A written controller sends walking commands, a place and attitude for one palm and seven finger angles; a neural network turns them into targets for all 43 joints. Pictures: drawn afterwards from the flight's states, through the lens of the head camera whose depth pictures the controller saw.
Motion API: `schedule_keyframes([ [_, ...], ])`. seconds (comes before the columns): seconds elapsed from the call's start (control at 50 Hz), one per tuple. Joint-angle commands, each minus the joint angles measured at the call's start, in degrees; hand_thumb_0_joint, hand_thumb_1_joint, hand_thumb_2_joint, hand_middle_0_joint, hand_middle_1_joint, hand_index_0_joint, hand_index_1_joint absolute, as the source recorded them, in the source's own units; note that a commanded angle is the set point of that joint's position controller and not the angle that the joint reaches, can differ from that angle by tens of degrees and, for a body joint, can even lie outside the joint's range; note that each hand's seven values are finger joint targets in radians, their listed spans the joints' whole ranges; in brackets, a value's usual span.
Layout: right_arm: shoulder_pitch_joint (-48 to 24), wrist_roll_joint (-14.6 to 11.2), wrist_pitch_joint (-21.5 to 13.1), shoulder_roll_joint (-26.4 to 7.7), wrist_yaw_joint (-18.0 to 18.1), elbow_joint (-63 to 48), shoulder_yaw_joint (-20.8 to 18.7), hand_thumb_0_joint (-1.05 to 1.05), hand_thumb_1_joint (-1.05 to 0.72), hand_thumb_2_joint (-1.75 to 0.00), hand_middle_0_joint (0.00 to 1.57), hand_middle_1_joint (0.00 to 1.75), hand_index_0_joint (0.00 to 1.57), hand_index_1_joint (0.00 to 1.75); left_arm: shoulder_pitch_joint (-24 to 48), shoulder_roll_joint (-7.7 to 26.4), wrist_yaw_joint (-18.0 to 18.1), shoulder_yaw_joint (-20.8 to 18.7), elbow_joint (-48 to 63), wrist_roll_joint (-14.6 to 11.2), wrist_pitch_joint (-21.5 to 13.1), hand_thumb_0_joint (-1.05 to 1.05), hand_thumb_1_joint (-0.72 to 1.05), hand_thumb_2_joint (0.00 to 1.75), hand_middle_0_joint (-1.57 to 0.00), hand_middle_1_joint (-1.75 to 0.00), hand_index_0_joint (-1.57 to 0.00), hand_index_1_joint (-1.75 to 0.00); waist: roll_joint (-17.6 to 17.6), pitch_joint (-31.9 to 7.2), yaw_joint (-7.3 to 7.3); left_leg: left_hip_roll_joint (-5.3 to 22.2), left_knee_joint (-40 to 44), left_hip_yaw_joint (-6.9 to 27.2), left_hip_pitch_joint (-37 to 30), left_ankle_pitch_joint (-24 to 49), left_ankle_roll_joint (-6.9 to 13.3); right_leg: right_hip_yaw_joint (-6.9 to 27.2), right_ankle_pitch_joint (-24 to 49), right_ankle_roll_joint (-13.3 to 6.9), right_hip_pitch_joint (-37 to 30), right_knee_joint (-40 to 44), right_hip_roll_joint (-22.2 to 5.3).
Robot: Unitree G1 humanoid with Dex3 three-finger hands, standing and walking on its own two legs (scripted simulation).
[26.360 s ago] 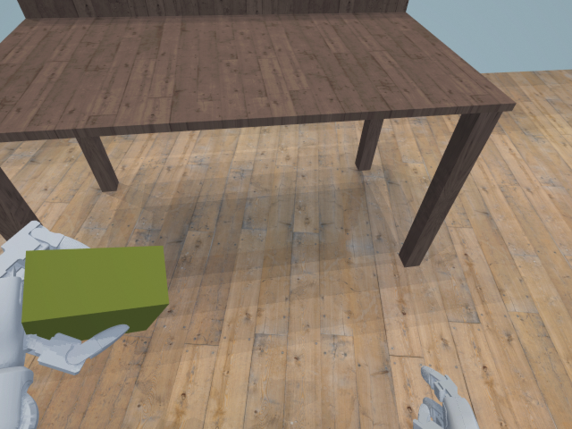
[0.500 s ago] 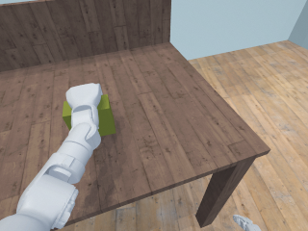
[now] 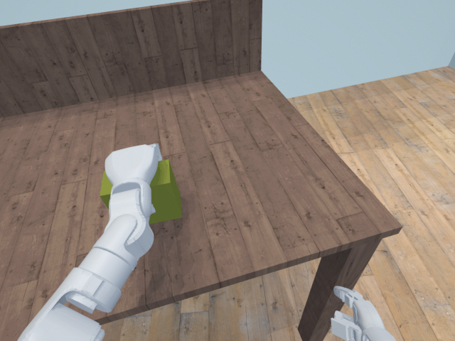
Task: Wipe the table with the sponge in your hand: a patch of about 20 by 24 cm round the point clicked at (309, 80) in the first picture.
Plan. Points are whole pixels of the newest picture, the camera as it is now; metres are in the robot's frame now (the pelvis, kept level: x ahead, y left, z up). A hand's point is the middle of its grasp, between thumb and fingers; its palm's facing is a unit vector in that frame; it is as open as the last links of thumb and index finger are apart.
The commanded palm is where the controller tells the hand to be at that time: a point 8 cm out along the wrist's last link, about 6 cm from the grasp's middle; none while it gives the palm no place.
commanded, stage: wipe back along the third lane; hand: left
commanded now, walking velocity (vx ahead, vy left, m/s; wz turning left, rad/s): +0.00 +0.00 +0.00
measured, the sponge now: (147, 201) +0.36 +0.21 +0.06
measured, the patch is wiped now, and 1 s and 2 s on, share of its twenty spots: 0.95 0.95 0.95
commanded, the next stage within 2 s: slide back across to the middle lane in 0.54 s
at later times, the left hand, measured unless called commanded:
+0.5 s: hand (147, 199) +0.33 +0.18 +0.11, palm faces +0.07 -0.05 -1.00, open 10.3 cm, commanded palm +0.28 +0.17 +0.14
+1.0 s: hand (139, 206) +0.31 +0.19 +0.12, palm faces +0.08 -0.14 -0.99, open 10.3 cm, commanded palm +0.26 +0.21 +0.16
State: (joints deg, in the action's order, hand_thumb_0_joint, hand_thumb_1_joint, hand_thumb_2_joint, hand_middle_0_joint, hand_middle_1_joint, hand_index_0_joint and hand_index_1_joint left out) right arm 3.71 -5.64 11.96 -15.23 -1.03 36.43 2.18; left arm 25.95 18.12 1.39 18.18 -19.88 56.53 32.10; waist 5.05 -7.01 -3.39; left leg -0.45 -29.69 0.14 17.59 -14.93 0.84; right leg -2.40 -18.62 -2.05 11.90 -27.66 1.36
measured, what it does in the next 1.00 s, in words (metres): stands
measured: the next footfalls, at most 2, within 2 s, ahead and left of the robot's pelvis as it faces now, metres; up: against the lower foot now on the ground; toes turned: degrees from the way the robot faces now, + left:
none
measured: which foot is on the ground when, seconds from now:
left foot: down 0.00-1.00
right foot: down 0.00-1.00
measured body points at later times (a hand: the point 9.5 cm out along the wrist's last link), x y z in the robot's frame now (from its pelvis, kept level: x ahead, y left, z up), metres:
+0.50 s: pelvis -0.01 -0.01 +0.00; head -0.05 -0.06 +0.45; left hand +0.32 +0.18 +0.16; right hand +0.19 -0.24 -0.09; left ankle +0.00 +0.11 -0.74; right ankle -0.05 -0.10 -0.74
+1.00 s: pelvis -0.01 -0.02 +0.00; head -0.04 -0.06 +0.45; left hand +0.30 +0.19 +0.17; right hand +0.22 -0.23 -0.08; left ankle +0.00 +0.11 -0.74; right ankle -0.05 -0.10 -0.74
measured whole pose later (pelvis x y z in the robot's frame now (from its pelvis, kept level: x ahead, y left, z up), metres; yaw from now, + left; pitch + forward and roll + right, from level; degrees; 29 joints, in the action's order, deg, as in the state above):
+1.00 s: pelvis -0.01 -0.02 +0.00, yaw -2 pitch -1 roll +1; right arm 0.6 -4.9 10.1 -15.1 0.3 36.6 3.0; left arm 10.9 21.4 -1.4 14.3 -0.7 53.6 33.2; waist 5.2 -4.6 -4.1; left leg 0.9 -28.2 -1.9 12.9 -14.3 -0.5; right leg -0.3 -18.8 -3.4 9.5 -29.3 2.5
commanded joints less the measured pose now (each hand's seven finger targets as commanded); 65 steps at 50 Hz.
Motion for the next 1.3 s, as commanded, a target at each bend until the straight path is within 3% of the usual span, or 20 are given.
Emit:
schedule_keyframes([
  [0.0, -10.18, 0.11, -2.66, -6.01, 0.58, -9.19, -1.79, 0.0, -0.9, -0.9, 0.2, 0.3, 0.2, 0.3, 7.94, 2.79, -1.62, -1.76, 5.25, -2.48, -0.01, 0.0, 0.1, 1.3, -1.2, -1.6, -1.2, -1.6, -9.76, -8.63, 0.98, -0.93, 1.33, -0.39, -7.12, 18.23, 2.0, 1.59, 28.01, -1.59, -2.42, 2.32, 0.64],
  [0.12, -11.36, -0.01, -2.88, -6.08, 0.89, -9.37, -1.81, 0.0, -0.9, -0.9, 0.2, 0.3, 0.2, 0.3, 7.5, 3.6, -1.5, -2.61, 6.78, -2.35, 0.52, 0.0, 0.1, 1.3, -1.2, -1.6, -1.2, -1.6, -9.34, -6.61, 0.59, -0.84, 2.57, -0.33, -6.34, 14.48, 1.97, 1.95, 22.34, -1.63, -1.44, 3.19, 0.63],
  [0.14, -11.53, -0.04, -3.07, -5.89, 0.9, -9.82, -1.75, 0.0, -0.9, -0.9, 0.2, 0.3, 0.2, 0.3, 6.08, 2.07, -1.56, -1.1, 7.32, -2.65, 0.58, 0.0, 0.1, 1.3, -1.2, -1.6, -1.2, -1.6, -9.55, -6.73, 0.49, -1.12, 2.41, -0.66, -6.49, 14.37, 2.19, 1.99, 22.44, -1.4, -1.8, 3.29, 0.6],
  [0.22, -11.97, -0.09, -3.39, -5.97, 1.03, -9.81, -1.76, 0.0, -0.9, -0.9, 0.2, 0.3, 0.2, 0.3, 4.87, 3.79, -1.54, -2.99, 8.21, -2.71, 0.44, 0.0, 0.1, 1.3, -1.2, -1.6, -1.2, -1.6, -9.73, -6.72, 0.2, -1.06, 2.82, -0.6, -6.18, 13.2, 2.1, 2.5, 20.8, -1.39, -1.94, 3.63, 0.58],
  [0.34, -12.97, -0.29, -3.71, -5.87, 1.01, -9.99, -1.81, 0.0, -0.9, -0.9, 0.2, 0.3, 0.2, 0.3, 3.04, 2.74, -1.5, -1.27, 9.77, -2.7, 1.12, 0.0, 0.1, 1.3, -1.2, -1.6, -1.2, -1.6, -8.37, -4.9, 0.01, -1.0, 3.36, -0.71, -6.41, 10.36, 2.11, 2.7, 15.18, -1.34, -0.32, 4.47, 0.66],
  [0.42, -13.43, -0.17, -4.15, -5.97, 0.75, -10.09, -1.99, 0.0, -0.9, -0.9, 0.2, 0.3, 0.2, 0.3, 1.15, 3.17, -1.54, -2.13, 11.07, -2.91, 1.21, 0.0, 0.1, 1.3, -1.2, -1.6, -1.2, -1.6, -9.27, -5.38, -0.39, -0.93, 3.18, -0.69, -6.65, 10.92, 2.12, 3.17, 16.52, -1.49, -0.76, 4.3, 0.69],
  [0.5, -14.27, -0.17, -4.37, -5.61, 0.37, -10.59, -1.83, 0.0, -0.9, -0.9, 0.2, 0.3, 0.2, 0.3, -3.87, 0.97, -1.78, -0.36, 13.27, -3.7, 1.3, 0.0, 0.1, 1.3, -1.2, -1.6, -1.2, -1.6, -11.16, -5.36, -0.67, -1.15, 2.44, -1.38, -6.71, 12.65, 2.18, 3.27, 20.48, -0.97, -2.07, 3.78, 0.46],
  [0.6, -15.3, -0.27, -4.29, -5.28, -0.24, -10.7, -1.7, 0.0, -0.9, -0.9, 0.2, 0.3, 0.2, 0.3, -4.02, -0.28, -1.9, 1.42, 16.01, -3.35, 2.36, 0.0, 0.1, 1.3, -1.2, -1.6, -1.2, -1.6, -9.38, -3.2, -0.49, -0.92, 2.68, -1.09, -7.23, 12.85, 2.16, 2.69, 19.7, -1.25, -0.64, 3.61, 0.74],
  [0.72, -16.5, 0.19, -4.29, -5.42, 0.35, -10.42, -1.46, 0.0, -0.9, -0.9, 0.2, 0.3, 0.2, 0.3, -3.44, 7.4, -1.48, -5.43, 20.12, -2.6, 3.05, 0.0, 0.1, 1.3, -1.2, -1.6, -1.2, -1.6, -9.14, -6.1, -1.61, -1.07, 2.63, -1.0, -8.15, 15.32, 2.01, 4.0, 23.63, -1.48, -3.54, 2.46, 0.79],
  [0.8, -16.91, 0.28, -4.53, -4.84, 0.59, -10.69, -1.09, 0.0, -0.9, -0.9, 0.2, 0.3, 0.2, 0.3, -4.6, 7.85, -1.71, -5.5, 22.81, -2.3, 3.19, 0.0, 0.1, 1.3, -1.2, -1.6, -1.2, -1.6, -7.57, -6.18, -1.93, -1.23, 2.44, -1.24, -8.79, 17.23, 1.94, 3.85, 25.75, -1.45, -4.33, 2.03, 0.65],
  [0.82, -17.17, 0.52, -4.45, -5.15, 0.73, -10.66, -1.19, 0.0, -0.9, -0.9, 0.2, 0.3, 0.2, 0.3, -4.22, 10.88, -1.65, -8.16, 24.2, -2.08, 3.07, 0.0, 0.1, 1.3, -1.2, -1.6, -1.2, -1.6, -6.36, -6.66, -2.31, -1.18, 2.79, -0.82, -9.13, 16.89, 1.91, 4.52, 24.6, -1.78, -4.47, 2.23, 0.84],
  [0.84, -16.96, 0.52, -4.54, -4.87, 1.02, -10.85, -1.0, 0.0, -0.9, -0.9, 0.2, 0.3, 0.2, 0.3, -3.63, 9.82, -1.77, -6.97, 23.91, -2.11, 3.11, 0.0, 0.1, 1.3, -1.2, -1.6, -1.2, -1.6, -7.39, -6.06, -1.95, -1.2, 2.75, -1.05, -8.71, 16.46, 2.0, 4.06, 23.8, -1.51, -4.33, 2.24, 0.72],
  [0.9, -16.82, 0.69, -4.81, -5.04, 1.69, -10.31, -0.86, 0.0, -0.9, -0.9, 0.2, 0.3, 0.2, 0.3, -4.05, 12.99, -1.96, -9.67, 23.73, -1.93, 2.8, 0.0, 0.1, 1.3, -1.2, -1.6, -1.2, -1.6, -6.62, -5.75, -2.18, -1.36, 2.55, -1.18, -8.8, 16.3, 1.9, 5.23, 24.12, -1.49, -4.38, 2.59, 0.66],
  [0.92, -16.9, 0.91, -4.83, -5.34, 1.83, -10.21, -0.94, 0.0, -0.9, -0.9, 0.2, 0.3, 0.2, 0.3, -3.99, 15.92, -1.91, -12.4, 24.92, -1.8, 2.61, 0.0, 0.1, 1.3, -1.2, -1.6, -1.2, -1.6, -7.06, -6.55, -2.57, -1.39, 2.79, -0.68, -9.06, 16.61, 1.9, 6.0, 24.55, -1.77, -5.07, 2.59, 0.84],
  [1.0, -16.96, 1.15, -5.31, -5.05, 2.2, -10.53, -0.88, 0.0, -0.9, -0.9, 0.2, 0.3, 0.2, 0.3, -7.18, 16.55, -2.24, -13.43, 27.18, -2.02, 1.61, 0.0, 0.1, 1.3, -1.2, -1.6, -1.2, -1.6, -6.41, -8.4, -2.96, -1.64, 2.0, -1.12, -9.17, 18.49, 1.89, 6.29, 28.47, -1.42, -7.15, 1.82, 0.33],
  [1.02, -17.02, 1.26, -5.4, -5.36, 2.22, -10.34, -1.03, 0.0, -0.9, -0.9, 0.2, 0.3, 0.2, 0.3, -8.9, 19.74, -2.12, -16.77, 27.64, -2.22, 1.21, 0.0, 0.1, 1.3, -1.2, -1.6, -1.2, -1.6, -6.58, -8.29, -3.41, -1.55, 2.18, -0.57, -9.31, 18.57, 1.81, 6.96, 28.26, -1.71, -7.3, 1.82, 0.54],
  [1.06, -16.79, 1.16, -5.63, -5.0, 2.39, -10.63, -0.89, 0.0, -0.9, -0.9, 0.2, 0.3, 0.2, 0.3, -9.71, 16.8, -2.61, -14.26, 27.76, -2.3, 0.94, 0.0, 0.1, 1.3, -1.2, -1.6, -1.2, -1.6, -7.19, -6.43, -2.81, -1.52, 2.04, -0.9, -8.84, 17.96, 1.88, 6.29, 27.61, -1.33, -6.01, 2.1, 0.4],
  [1.12, -17.04, 1.36, -5.77, -5.76, 2.74, -10.31, -0.99, 0.0, -0.9, -0.9, 0.2, 0.3, 0.2, 0.3, -9.11, 19.95, -3.37, -16.45, 28.45, -2.44, 0.87, 0.0, 0.1, 1.3, -1.2, -1.6, -1.2, -1.6, -6.07, -4.79, -2.7, -1.63, 2.27, -0.43, -9.0, 16.42, 2.01, 7.43, 25.31, -1.48, -4.75, 3.16, 0.45],
  [1.2, -15.91, 1.2, -6.4, -5.85, 3.56, -9.42, -0.93, 0.0, -0.9, -0.9, 0.2, 0.3, 0.2, 0.3, -5.41, 19.27, -4.84, -14.4, 25.4, -1.47, -0.18, 0.0, 0.1, 1.3, -1.2, -1.6, -1.2, -1.6, -5.73, -2.5, -1.23, -1.54, 2.66, -0.23, -8.57, 13.68, 2.22, 6.36, 20.3, -1.16, -2.07, 4.52, 0.26],
  [1.28, -14.08, 1.42, -7.62, -5.96, 4.26, -9.28, -1.29, 0.0, -0.9, -0.9, 0.2, 0.3, 0.2, 0.3, -7.98, 20.4, -5.91, -16.22, 24.36, -2.44, -4.02, 0.0, 0.1, 1.3, -1.2, -1.6, -1.2, -1.6, -6.05, -4.29, -1.57, -1.73, 2.35, -0.02, -9.43, 13.34, 2.64, 6.0, 20.07, -1.09, -3.06, 5.0, 0.04],
])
